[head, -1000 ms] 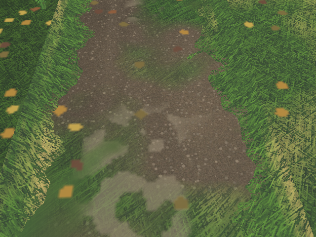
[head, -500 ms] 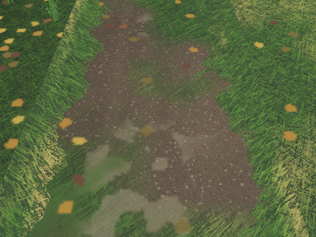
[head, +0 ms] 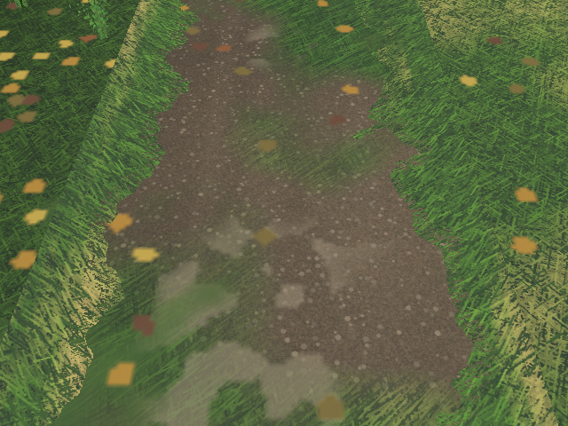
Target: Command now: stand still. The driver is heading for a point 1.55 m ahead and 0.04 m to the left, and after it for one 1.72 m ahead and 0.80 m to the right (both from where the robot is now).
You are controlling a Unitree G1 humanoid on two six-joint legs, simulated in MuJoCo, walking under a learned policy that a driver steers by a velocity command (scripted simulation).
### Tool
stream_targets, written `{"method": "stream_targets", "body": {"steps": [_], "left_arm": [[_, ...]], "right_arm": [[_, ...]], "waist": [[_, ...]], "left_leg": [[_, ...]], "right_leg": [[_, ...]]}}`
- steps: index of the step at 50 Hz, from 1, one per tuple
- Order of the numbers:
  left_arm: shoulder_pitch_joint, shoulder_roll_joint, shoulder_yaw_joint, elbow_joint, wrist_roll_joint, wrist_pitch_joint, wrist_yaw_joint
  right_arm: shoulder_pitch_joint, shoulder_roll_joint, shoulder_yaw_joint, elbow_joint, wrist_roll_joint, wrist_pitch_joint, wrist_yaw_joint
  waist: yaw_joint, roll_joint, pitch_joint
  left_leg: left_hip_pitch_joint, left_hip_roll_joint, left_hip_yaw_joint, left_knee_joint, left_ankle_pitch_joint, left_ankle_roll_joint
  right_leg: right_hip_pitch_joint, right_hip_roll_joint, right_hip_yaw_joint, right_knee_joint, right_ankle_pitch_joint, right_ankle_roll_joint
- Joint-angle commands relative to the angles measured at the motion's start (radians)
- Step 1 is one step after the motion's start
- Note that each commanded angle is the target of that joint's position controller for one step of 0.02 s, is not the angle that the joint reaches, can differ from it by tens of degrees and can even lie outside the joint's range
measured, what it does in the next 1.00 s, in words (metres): walks ahead: left foot, then right foot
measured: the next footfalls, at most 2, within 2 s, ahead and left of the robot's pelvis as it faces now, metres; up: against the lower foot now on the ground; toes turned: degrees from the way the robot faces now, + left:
left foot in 0.46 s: +0.12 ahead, +0.17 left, +0.00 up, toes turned +4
right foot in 0.94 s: +0.57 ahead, -0.01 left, +0.00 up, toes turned -4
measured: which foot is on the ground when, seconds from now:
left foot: down 0.00-0.18, up 0.20-0.44, down 0.46-0.92, up 0.94-1.00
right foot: down 0.00-0.44, up 0.46-0.92, down 0.94-1.00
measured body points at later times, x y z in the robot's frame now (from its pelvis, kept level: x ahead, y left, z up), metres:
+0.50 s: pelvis +0.08 +0.07 -0.01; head +0.08 +0.09 +0.44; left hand +0.10 +0.34 -0.15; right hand +0.16 -0.21 -0.13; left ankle +0.09 +0.16 -0.74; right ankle -0.02 -0.09 -0.70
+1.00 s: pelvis +0.43 +0.06 -0.02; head +0.47 +0.06 +0.42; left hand +0.61 +0.30 -0.13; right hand +0.36 -0.19 -0.16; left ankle +0.16 +0.17 -0.64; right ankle +0.53 +0.00 -0.74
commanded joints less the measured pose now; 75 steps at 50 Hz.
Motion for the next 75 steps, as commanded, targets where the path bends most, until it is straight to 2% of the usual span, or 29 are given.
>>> {"method": "stream_targets", "body": {"steps": [1,8,10,12,18,19,21,22,23,24,25,27,35,41,44,46,47,48,49,50,53,59,64,68,70,71,72,73,75], "left_arm": [[0.028,0.094,0.023,-0.020,-0.001,-0.012,0.004],[0.073,0.106,0.028,0.062,-0.008,-0.007,0.009],[0.159,0.188,0.055,0.077,-0.031,-0.010,0.011],[0.125,0.224,0.065,0.066,-0.031,-0.047,0.012],[0.037,0.198,0.058,0.035,-0.046,-0.069,-0.004],[0.061,0.216,0.069,0.075,0.033,-0.059,-0.020],[0.008,0.206,0.073,0.066,0.024,-0.052,-0.028],[-0.022,0.181,0.065,0.058,0.031,-0.056,-0.028],[-0.102,0.088,0.038,0.023,0.041,-0.067,-0.031],[-0.148,-0.008,0.016,-0.045,0.026,-0.081,-0.036],[-0.122,0.033,0.020,-0.060,0.016,-0.083,-0.048],[-0.100,0.109,0.034,-0.034,0.034,-0.080,-0.071],[-0.323,0.086,0.019,-0.091,0.029,-0.026,-0.091],[-0.478,0.065,-0.004,-0.148,0.018,-0.030,-0.090],[-0.387,0.099,0.006,-0.130,0.021,-0.036,-0.068],[-0.008,0.171,0.040,-0.017,0.016,-0.044,-0.043],[0.198,0.235,0.064,0.040,0.032,-0.048,-0.027],[0.232,0.323,0.087,0.057,0.065,-0.053,-0.024],[0.197,0.283,0.085,0.065,0.036,-0.052,-0.041],[0.086,0.231,0.075,0.074,0.036,-0.059,-0.045],[0.011,0.088,0.034,0.109,0.029,-0.084,-0.044],[0.121,0.103,0.021,0.156,0.000,-0.120,-0.047],[0.225,0.152,0.017,0.189,-0.019,-0.136,-0.037],[0.221,0.245,0.032,0.199,0.023,-0.100,-0.007],[0.153,0.247,0.039,0.186,0.042,-0.074,0.005],[0.194,0.095,0.010,0.145,0.026,-0.082,-0.015],[0.299,0.068,0.004,0.123,-0.037,-0.105,-0.032],[0.153,0.140,0.014,0.099,-0.025,-0.107,-0.019],[0.028,0.119,0.008,0.072,-0.006,-0.104,-0.027]], "right_arm": [[0.007,-0.102,-0.019,-0.012,0.000,-0.008,-0.006],[0.060,-0.085,-0.019,0.042,0.005,-0.007,-0.011],[-0.013,-0.103,-0.026,0.001,0.024,-0.026,-0.002],[-0.150,-0.100,-0.022,-0.084,0.045,-0.076,0.022],[-0.051,-0.062,-0.023,-0.064,0.029,-0.135,0.056],[-0.020,-0.062,-0.028,-0.083,-0.045,-0.090,0.090],[0.121,-0.065,-0.039,-0.051,-0.033,-0.061,0.088],[0.266,-0.095,-0.052,-0.009,-0.031,-0.069,0.077],[0.456,-0.185,-0.072,0.028,-0.054,-0.088,0.061],[0.464,-0.228,-0.060,0.020,-0.065,-0.100,0.058],[0.309,-0.230,-0.059,-0.013,-0.057,-0.094,0.056],[0.157,-0.158,-0.043,-0.069,-0.028,-0.109,0.067],[0.336,-0.088,-0.018,-0.021,-0.013,-0.142,0.058],[0.385,-0.098,-0.012,-0.002,-0.011,-0.148,0.042],[0.383,-0.152,-0.019,0.007,-0.024,-0.137,0.033],[0.342,-0.212,-0.038,0.004,-0.039,-0.111,0.018],[0.318,-0.180,-0.034,-0.018,-0.038,-0.109,0.020],[0.394,0.002,0.002,-0.065,0.000,-0.119,0.055],[0.337,-0.084,-0.018,-0.081,0.010,-0.141,0.060],[0.204,-0.117,-0.028,-0.127,0.012,-0.144,0.053],[0.174,-0.056,-0.010,-0.146,-0.028,-0.123,0.069],[-0.112,-0.050,0.015,-0.275,-0.045,-0.086,0.101],[-0.270,-0.051,0.035,-0.328,-0.016,-0.097,0.110],[-0.072,-0.148,0.001,-0.289,-0.023,-0.096,0.075],[0.329,-0.236,-0.044,-0.170,-0.033,-0.088,0.039],[0.409,-0.323,-0.068,-0.154,-0.060,-0.086,0.025],[0.354,-0.318,-0.075,-0.154,-0.058,-0.086,0.047],[0.229,-0.234,-0.067,-0.163,-0.044,-0.092,0.060],[0.156,-0.117,-0.041,-0.140,-0.043,-0.112,0.067]], "waist": [[-0.001,0.001,-0.006],[0.005,-0.024,-0.038],[0.064,-0.130,0.062],[0.080,-0.191,0.186],[0.014,-0.133,0.026],[-0.006,-0.145,0.005],[-0.076,-0.077,0.032],[-0.145,0.011,0.007],[-0.240,0.245,-0.044],[-0.190,0.356,-0.032],[-0.086,0.219,0.022],[-0.005,0.040,0.023],[-0.035,0.045,0.116],[-0.046,0.066,0.146],[0.025,0.138,0.036],[0.204,0.167,-0.156],[0.277,0.119,-0.267],[0.160,-0.180,-0.367],[0.163,-0.162,-0.388],[0.118,-0.098,-0.172],[-0.002,0.013,-0.022],[0.006,-0.012,0.154],[0.056,-0.020,0.146],[-0.071,-0.123,-0.057],[-0.256,-0.118,-0.234],[-0.191,0.119,-0.322],[-0.091,0.311,-0.440],[-0.078,0.125,-0.256],[-0.027,-0.052,-0.066]], "left_leg": [[0.045,0.019,-0.021,-0.067,0.170,0.025],[0.036,-0.026,0.035,-0.040,-0.048,0.032],[-0.210,-0.056,0.085,0.147,-0.350,0.051],[-0.429,0.048,0.011,0.410,-0.213,0.079],[-0.181,0.039,0.107,0.149,-0.032,0.060],[-0.072,-0.018,0.189,0.081,-0.107,0.056],[0.190,-0.054,0.257,0.008,0.004,0.048],[0.362,-0.046,0.212,-0.016,-0.053,0.055],[0.461,0.172,-0.102,-0.166,-0.331,0.082],[0.418,0.366,-0.631,-0.402,-0.703,0.145],[0.328,0.426,-0.725,-0.442,-0.775,0.207],[0.198,0.322,-0.446,-0.395,-0.509,0.183],[0.178,0.172,-0.093,-0.517,-0.027,0.208],[0.324,0.194,0.042,-0.562,0.435,0.208],[0.415,0.219,0.106,-0.317,1.165,0.187],[0.350,0.222,0.129,0.131,1.280,0.166],[0.109,0.176,0.121,0.458,0.974,0.165],[-0.323,-0.012,0.076,0.847,0.029,0.136],[-0.460,-0.064,-0.072,0.965,-0.141,0.171],[-0.549,0.011,-0.053,0.966,-0.022,0.183],[-0.402,0.102,-0.042,0.815,0.063,0.161],[-0.521,0.147,0.084,0.480,0.247,0.091],[-0.300,0.050,0.194,0.080,0.501,0.130],[-0.087,-0.083,0.193,0.035,0.255,0.179],[0.327,-0.019,0.114,0.038,0.082,0.222],[0.572,0.245,-0.228,0.044,-0.171,0.269],[0.716,0.397,-0.805,-0.202,-0.320,0.381],[0.581,0.328,-0.671,-0.256,-0.320,0.338],[0.269,0.255,-0.393,-0.294,-0.106,0.289]], "right_leg": [[-0.061,-0.059,0.056,-0.114,0.195,-0.010],[-0.034,-0.048,0.055,-0.154,-0.076,-0.028],[-0.029,-0.195,0.299,-0.308,-0.644,-0.139],[-0.029,-0.417,0.611,-0.480,-0.591,-0.262],[-0.043,-0.230,0.203,-0.394,-0.169,-0.140],[-0.092,-0.200,0.157,-0.378,-0.264,-0.162],[-0.296,-0.186,0.125,-0.269,-0.340,-0.167],[-0.405,-0.141,0.086,-0.076,-0.270,-0.154],[-0.533,-0.033,-0.041,0.376,-0.159,-0.117],[-0.762,0.074,0.064,0.651,-0.193,-0.112],[-0.832,-0.023,0.134,0.763,-0.053,-0.128],[-0.728,-0.140,0.076,0.702,0.131,-0.091],[-0.730,-0.146,-0.074,0.461,0.302,0.002],[-0.572,-0.097,-0.158,0.136,0.344,-0.064],[-0.337,0.017,-0.215,0.093,0.204,-0.126],[0.049,0.062,-0.187,0.053,0.115,-0.166],[0.356,-0.075,-0.026,0.061,-0.049,-0.193],[0.634,-0.379,0.520,-0.067,-0.488,-0.283],[0.606,-0.409,0.857,-0.283,-0.582,-0.283],[0.453,-0.364,0.656,-0.287,-0.442,-0.248],[0.052,-0.257,0.319,-0.340,-0.151,-0.185],[-0.090,-0.147,0.065,-0.496,0.151,-0.179],[0.064,-0.159,-0.036,-0.563,0.689,-0.127],[0.349,-0.226,-0.066,-0.167,1.345,-0.099],[0.163,-0.196,-0.086,0.380,1.132,-0.100],[-0.165,-0.063,-0.077,0.800,0.339,-0.093],[-0.459,0.069,0.074,1.037,-0.145,-0.086],[-0.554,-0.034,0.087,1.012,-0.016,-0.113],[-0.502,-0.103,0.072,0.884,0.079,-0.110]]}}
Keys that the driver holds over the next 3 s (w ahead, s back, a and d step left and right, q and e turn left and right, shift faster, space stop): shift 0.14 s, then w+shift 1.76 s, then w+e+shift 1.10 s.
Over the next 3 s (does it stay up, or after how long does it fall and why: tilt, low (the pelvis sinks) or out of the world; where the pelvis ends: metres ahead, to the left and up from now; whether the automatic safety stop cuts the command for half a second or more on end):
stays up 2.27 -0.21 0.00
